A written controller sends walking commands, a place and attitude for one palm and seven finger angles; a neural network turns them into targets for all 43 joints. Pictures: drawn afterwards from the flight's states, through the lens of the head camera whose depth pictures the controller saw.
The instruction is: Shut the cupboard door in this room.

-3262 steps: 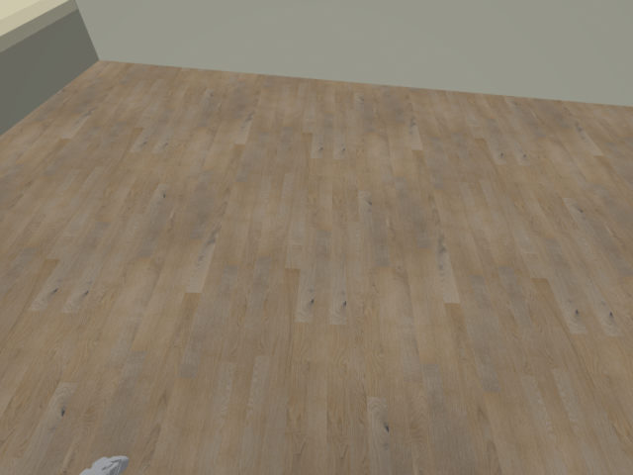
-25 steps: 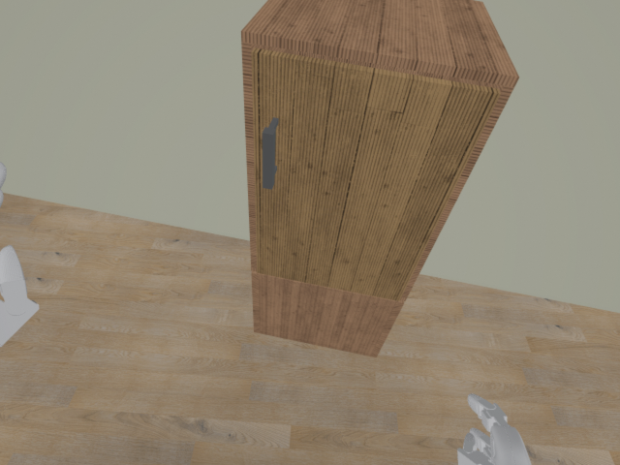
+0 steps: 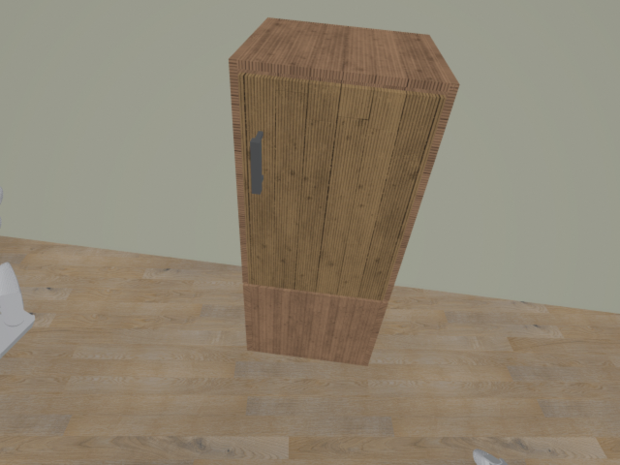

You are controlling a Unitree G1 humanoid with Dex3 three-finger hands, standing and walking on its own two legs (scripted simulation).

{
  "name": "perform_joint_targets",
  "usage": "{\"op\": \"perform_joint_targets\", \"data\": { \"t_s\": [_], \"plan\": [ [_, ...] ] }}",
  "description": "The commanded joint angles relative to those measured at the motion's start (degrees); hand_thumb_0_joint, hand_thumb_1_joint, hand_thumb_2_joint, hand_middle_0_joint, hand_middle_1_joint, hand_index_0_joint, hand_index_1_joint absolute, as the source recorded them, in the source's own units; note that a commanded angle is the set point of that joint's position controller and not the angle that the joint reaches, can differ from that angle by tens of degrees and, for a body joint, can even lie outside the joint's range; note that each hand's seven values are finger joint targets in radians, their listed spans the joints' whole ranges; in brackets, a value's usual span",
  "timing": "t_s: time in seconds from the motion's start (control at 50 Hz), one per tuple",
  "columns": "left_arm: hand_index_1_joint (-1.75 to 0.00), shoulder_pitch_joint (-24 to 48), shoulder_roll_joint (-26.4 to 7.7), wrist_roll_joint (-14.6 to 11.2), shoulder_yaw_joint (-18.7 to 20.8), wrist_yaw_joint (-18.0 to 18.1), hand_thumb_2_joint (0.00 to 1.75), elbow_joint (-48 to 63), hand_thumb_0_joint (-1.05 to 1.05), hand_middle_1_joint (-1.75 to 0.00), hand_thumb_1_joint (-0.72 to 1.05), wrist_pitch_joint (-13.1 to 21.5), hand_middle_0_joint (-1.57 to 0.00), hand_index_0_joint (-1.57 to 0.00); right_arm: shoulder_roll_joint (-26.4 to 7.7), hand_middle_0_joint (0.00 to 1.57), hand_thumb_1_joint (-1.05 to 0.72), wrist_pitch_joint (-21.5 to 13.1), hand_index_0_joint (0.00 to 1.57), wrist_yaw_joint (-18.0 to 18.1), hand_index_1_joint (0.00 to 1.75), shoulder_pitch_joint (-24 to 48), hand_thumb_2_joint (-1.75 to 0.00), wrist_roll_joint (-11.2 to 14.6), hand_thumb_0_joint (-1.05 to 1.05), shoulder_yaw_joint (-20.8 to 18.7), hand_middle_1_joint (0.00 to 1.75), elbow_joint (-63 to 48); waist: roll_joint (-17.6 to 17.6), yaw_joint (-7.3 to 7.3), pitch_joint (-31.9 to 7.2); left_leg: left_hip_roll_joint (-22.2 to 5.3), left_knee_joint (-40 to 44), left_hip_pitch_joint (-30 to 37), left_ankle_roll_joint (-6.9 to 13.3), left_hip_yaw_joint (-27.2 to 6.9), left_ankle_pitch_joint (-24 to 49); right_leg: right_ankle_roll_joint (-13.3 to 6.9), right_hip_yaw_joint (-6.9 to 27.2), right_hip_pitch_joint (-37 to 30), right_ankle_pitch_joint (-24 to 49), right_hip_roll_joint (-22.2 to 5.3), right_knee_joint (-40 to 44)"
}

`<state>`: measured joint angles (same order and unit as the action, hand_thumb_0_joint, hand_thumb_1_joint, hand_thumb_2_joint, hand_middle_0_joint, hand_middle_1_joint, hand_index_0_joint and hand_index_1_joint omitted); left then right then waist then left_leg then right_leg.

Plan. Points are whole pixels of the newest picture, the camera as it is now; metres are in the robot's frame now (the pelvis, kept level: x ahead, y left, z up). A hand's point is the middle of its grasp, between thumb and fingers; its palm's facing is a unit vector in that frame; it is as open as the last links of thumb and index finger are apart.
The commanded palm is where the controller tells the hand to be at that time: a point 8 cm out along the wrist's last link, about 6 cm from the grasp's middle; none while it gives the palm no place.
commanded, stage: stop stepping back and stand still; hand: left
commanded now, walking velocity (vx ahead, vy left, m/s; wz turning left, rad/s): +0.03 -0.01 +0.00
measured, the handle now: (258, 162) +0.70 +0.14 +0.07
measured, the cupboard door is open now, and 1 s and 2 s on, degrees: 0 0 0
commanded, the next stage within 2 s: let the arm hang, fingers relaxed in 0.74 s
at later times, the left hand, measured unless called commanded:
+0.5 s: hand out of the picture +0.18 +0.32 +0.18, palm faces +0.49 -0.79 -0.37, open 7.4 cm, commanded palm +0.11 +0.33 +0.20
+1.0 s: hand out of the picture +0.13 +0.28 -0.04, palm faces +0.10 -0.92 -0.39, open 7.4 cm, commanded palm none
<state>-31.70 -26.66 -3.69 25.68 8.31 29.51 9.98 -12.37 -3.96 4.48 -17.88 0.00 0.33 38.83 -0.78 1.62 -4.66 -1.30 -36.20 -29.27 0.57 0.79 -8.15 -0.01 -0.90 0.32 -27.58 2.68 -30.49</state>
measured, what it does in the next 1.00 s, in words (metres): steps on the spot: left foot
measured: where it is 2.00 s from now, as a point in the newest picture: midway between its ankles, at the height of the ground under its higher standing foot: outside the picture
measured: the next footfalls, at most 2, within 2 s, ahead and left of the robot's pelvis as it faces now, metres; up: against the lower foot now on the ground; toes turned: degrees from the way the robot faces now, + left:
left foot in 0.34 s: +0.07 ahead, +0.13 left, +0.00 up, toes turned +0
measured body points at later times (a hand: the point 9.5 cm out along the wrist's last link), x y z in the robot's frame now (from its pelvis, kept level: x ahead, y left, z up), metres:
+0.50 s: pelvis -0.04 +0.04 +0.02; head -0.05 +0.05 +0.47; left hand +0.14 +0.36 +0.20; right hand +0.12 -0.19 -0.06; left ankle +0.06 +0.11 -0.71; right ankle -0.09 -0.09 -0.71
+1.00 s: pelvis -0.06 +0.04 +0.00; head -0.08 +0.03 +0.45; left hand +0.12 +0.33 -0.02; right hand +0.05 -0.22 -0.12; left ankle +0.05 +0.12 -0.71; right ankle -0.08 -0.07 -0.71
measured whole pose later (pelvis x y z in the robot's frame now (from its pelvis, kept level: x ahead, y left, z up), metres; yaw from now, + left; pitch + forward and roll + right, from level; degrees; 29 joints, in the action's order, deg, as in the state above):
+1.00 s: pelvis -0.06 +0.04 +0.00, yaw +1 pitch -2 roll -3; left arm -13.9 -17.1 1.6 5.4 1.2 -24.3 -2.3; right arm -16.5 0.0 0.3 -11.9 -0.9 -0.8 48.1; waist -5.4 1.9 -1.9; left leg 1.6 -39.0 -26.9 1.4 -0.5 -12.9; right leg -1.6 -2.7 12.4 -21.9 2.7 -36.0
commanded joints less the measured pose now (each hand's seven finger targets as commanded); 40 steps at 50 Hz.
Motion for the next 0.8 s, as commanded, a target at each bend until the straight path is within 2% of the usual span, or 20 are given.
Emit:
{"op": "perform_joint_targets", "data": {
  "t_s": [0.0, 0.04, 0.08, 0.14, 0.16, 0.18, 0.2, 0.22, 0.24, 0.28, 0.34, 0.36, 0.4, 0.46, 0.52, 0.58, 0.62, 0.68, 0.74, 0.78],
  "plan": [
    [-0.30, 15.89, -8.57, 1.16, 2.84, 1.05, 0.90, 5.10, 0.00, -0.30, 0.90, 2.82, -0.20, -0.20, -7.13, 0.20, -0.90, -3.26, 0.20, 1.26, 0.30, 10.54, -0.90, 0.27, 0.00, -2.34, 0.30, -9.16, -0.69, 1.58, 14.73, -1.96, -0.21, 18.35, -1.42, -5.02, -12.73, -6.16, 4.25, 36.70, -11.96, -8.53, 11.37],
    [-0.30, 17.45, -10.11, 0.99, 4.37, 0.76, 0.90, 8.21, 0.00, -0.30, 0.90, 3.58, -0.20, -0.20, -7.82, 0.20, -0.90, -4.22, 0.20, 1.33, 0.30, 11.33, -0.90, 0.17, 0.00, -2.72, 0.30, -9.96, -8.33, 0.93, 13.26, -4.25, 14.88, 15.12, -2.07, -12.30, -23.31, -3.54, -0.23, 30.22, -10.00, -2.54, 3.15],
    [-0.30, 13.28, -10.45, 0.32, 7.03, 1.06, 0.90, 10.78, 0.00, -0.30, 0.90, 4.71, -0.20, -0.20, -7.86, 0.20, -0.90, -5.48, 0.20, 0.99, 0.30, 10.76, -0.90, -0.36, 0.00, -2.71, 0.30, -10.97, -16.86, -1.17, 6.82, -8.21, 34.00, 7.12, -5.96, -21.04, -38.32, -1.86, -3.69, 14.08, -7.95, 5.15, -8.53],
    [-0.30, 2.29, -12.25, -0.48, 10.40, 0.48, 0.90, 14.76, 0.00, -0.30, 0.90, 5.75, -0.20, -0.20, -6.15, 0.20, -0.90, -6.33, 0.20, -0.34, 0.30, 9.50, -0.90, -0.90, 0.00, -3.23, 0.30, -11.57, -13.83, -3.21, -3.82, -6.05, 29.87, 7.47, -7.13, -10.89, -26.85, -2.77, -4.29, 2.90, -5.48, 5.03, 0.35],
    [-0.30, -1.84, -11.43, -0.38, 10.21, 0.14, 0.90, 14.69, 0.00, -0.30, 0.90, 5.76, -0.20, -0.20, -5.48, 0.20, -0.90, -5.86, 0.20, -0.87, 0.30, 9.18, -0.90, -0.47, 0.00, -2.99, 0.30, -11.87, -9.46, -2.90, -5.74, -2.73, 22.16, 7.93, -6.50, -4.64, -22.00, -3.34, -1.06, 2.26, -4.85, 2.29, 6.17],
    [-0.30, -4.77, -11.56, -0.52, 10.63, -0.04, 0.90, 15.59, 0.00, -0.30, 0.90, 5.88, -0.20, -0.20, -5.20, 0.20, -0.90, -5.17, 0.20, -1.28, 0.30, 8.62, -0.90, 0.10, 0.00, -3.28, 0.30, -12.15, -1.72, -2.03, -5.72, 1.24, 7.07, 13.98, -4.86, 1.12, -13.52, -5.40, 6.80, 11.74, -6.80, -4.22, 12.78],
    [-0.30, -4.76, -11.95, -0.98, 11.52, 0.18, 0.90, 16.97, 0.00, -0.30, 0.90, 5.95, -0.20, -0.20, -5.35, 0.20, -0.90, -4.35, 0.20, -1.37, 0.30, 8.53, -0.90, 0.07, 0.00, -3.82, 0.30, -11.59, 6.28, -1.21, -2.80, 2.21, -7.00, 17.43, -3.42, -0.35, -8.03, -9.48, 17.75, 23.99, -10.16, -12.50, 18.03],
    [-0.30, -3.35, -12.31, -0.98, 11.93, 0.75, 0.90, 17.24, 0.00, -0.30, 0.90, 5.26, -0.20, -0.20, -5.36, 0.20, -0.90, -3.56, 0.20, -1.36, 0.30, 8.10, -0.90, -0.26, 0.00, -3.81, 0.30, -10.56, 9.44, -0.99, 0.09, 0.92, -13.42, 12.98, -3.19, -1.63, -6.19, -13.62, 21.60, 26.20, -9.85, -17.54, 19.76],
    [-0.30, -2.19, -11.56, -0.96, 12.30, 1.38, 0.90, 14.59, 0.00, -0.30, 0.90, 4.79, -0.20, -0.20, -5.64, 0.20, -0.90, -3.47, 0.20, -1.35, 0.30, 7.16, -0.90, -0.69, 0.00, -3.41, 0.30, -9.92, 7.75, -0.54, 1.04, 0.27, -14.02, 10.77, -3.07, -2.98, -6.56, -14.22, 21.15, 25.48, -7.09, -18.15, 18.57],
    [-0.30, 4.80, -7.80, 0.48, 7.06, 2.27, 0.90, 6.50, 0.00, -0.30, 0.90, 4.32, -0.20, -0.20, -5.64, 0.20, -0.90, -4.24, 0.20, -0.48, 0.30, 7.02, -0.90, -0.08, 0.00, -2.18, 0.30, -8.81, 0.81, 1.19, 5.70, -1.87, 2.32, 12.52, -1.19, -3.33, -2.95, -6.68, 11.39, 20.49, 8.95, -12.03, 9.43],
    [-0.30, 10.62, -6.46, 1.57, 3.47, 1.98, 0.90, -0.41, 0.00, -0.30, 0.90, 3.83, -0.20, -0.20, -8.10, 0.20, -0.90, -6.32, 0.20, 1.33, 0.30, 7.70, -0.90, 1.40, 0.00, -3.26, 0.30, -9.05, -5.05, -0.57, 2.36, -7.25, 12.48, 21.69, 1.99, -10.44, 11.48, 0.51, 2.81, 18.23, 18.61, -1.67, -0.32],
    [-0.30, 10.82, -7.07, 1.38, 3.33, 1.70, 0.90, 1.53, 0.00, -0.30, 0.90, 3.94, -0.20, -0.20, -7.09, 0.20, -0.90, -6.61, 0.20, 1.25, 0.30, 7.57, -0.90, 0.94, 0.00, -2.76, 0.30, -9.04, -8.73, -0.39, -1.06, -9.13, 16.80, 22.94, 1.64, -15.74, 10.40, 0.91, 1.09, 17.51, 13.14, -0.66, -4.24],
    [-0.30, 12.31, -6.25, 1.30, 1.94, 1.33, 0.90, 6.21, 0.00, -0.30, 0.90, 4.31, -0.20, -0.20, -6.68, 0.20, -0.90, -7.02, 0.20, 0.75, 0.30, 9.15, -0.90, 0.19, 0.00, -2.58, 0.30, -9.36, -6.37, -0.83, -2.33, -12.14, 24.74, 19.41, 2.07, -20.18, -8.14, 0.81, 3.14, 14.95, 1.58, -0.76, -7.82],
    [-0.30, 9.00, -6.31, 1.83, 2.68, 1.45, 0.90, 13.47, 0.00, -0.30, 0.90, 4.49, -0.20, -0.20, -5.89, 0.20, -0.90, -7.00, 0.20, 0.12, 0.30, 10.98, -0.90, -0.16, 0.00, -2.00, 0.30, -11.32, -10.53, -1.86, -2.15, -8.78, 29.37, 10.96, 0.33, -13.92, -26.42, -0.76, -0.01, 7.61, 3.22, -0.05, -0.67],
    [-0.30, 2.13, -7.74, 1.69, 5.28, 1.64, 0.90, 13.53, 0.00, -0.30, 0.90, 3.64, -0.20, -0.20, -5.37, 0.20, -0.90, -5.81, 0.20, -0.29, 0.30, 10.12, -0.90, -0.53, 0.00, -1.81, 0.30, -12.68, -10.36, -1.45, -1.46, -3.19, 23.02, 5.38, -2.04, -6.26, -24.08, -2.77, 0.75, 3.14, 4.35, -1.53, 7.86],
    [-0.30, -1.49, -9.45, 0.71, 8.41, 1.85, 0.90, 10.22, 0.00, -0.30, 0.90, 3.35, -0.20, -0.20, -4.69, 0.20, -0.90, -3.68, 0.20, -0.38, 0.30, 9.76, -0.90, -0.72, 0.00, -2.39, 0.30, -12.49, 4.08, -0.75, 0.67, 0.28, 5.42, 12.38, -1.92, -3.10, -11.01, -7.32, 13.99, 17.87, -5.56, -10.78, 18.00],
    [-0.30, 0.21, -7.64, 0.48, 7.31, 2.22, 0.90, 7.96, 0.00, -0.30, 0.90, 3.40, -0.20, -0.20, -5.12, 0.20, -0.90, -2.66, 0.20, -0.28, 0.30, 8.76, -0.90, -0.33, 0.00, -2.41, 0.30, -11.18, 3.65, 0.01, 2.80, -0.28, 0.34, 14.21, -1.49, -3.44, -6.15, -8.63, 15.31, 22.60, 0.29, -13.87, 17.28],
    [-0.30, 5.34, -6.39, 0.56, 4.75, 2.12, 0.90, 4.47, 0.00, -0.30, 0.90, 3.71, -0.20, -0.20, -6.25, 0.20, -0.90, -3.35, 0.20, 0.49, 0.30, 8.78, -0.90, 0.28, 0.00, -2.49, 0.30, -10.85, -0.18, 0.31, 3.12, -2.71, 9.03, 18.29, -0.50, -6.54, -4.62, -3.62, 7.51, 22.06, 5.17, -7.04, 10.37],
    [-0.30, 9.59, -6.47, 1.57, 3.43, 1.66, 0.90, 4.01, 0.00, -0.30, 0.90, 4.14, -0.20, -0.20, -7.44, 0.20, -0.90, -4.72, 0.20, 1.57, 0.30, 10.96, -0.90, 0.56, 0.00, -2.21, 0.30, -11.48, -10.38, -0.61, 6.22, -8.81, 29.43, 9.27, 0.46, -17.06, -32.84, -0.20, 1.41, 15.43, -0.65, 0.80, 0.82],
    [-0.30, 10.40, -5.54, 2.08, 2.36, 1.53, 0.90, 4.52, 0.00, -0.30, 0.90, 3.69, -0.20, -0.20, -6.37, 0.20, -0.90, -5.08, 0.20, 1.64, 0.30, 9.89, -0.90, -0.04, 0.00, -2.12, 0.30, -11.51, -12.36, -1.72, 5.82, -9.93, 34.92, 1.72, -0.28, -18.10, -36.63, -0.62, -0.23, 7.49, 2.50, 1.88, -4.80]
  ]
}}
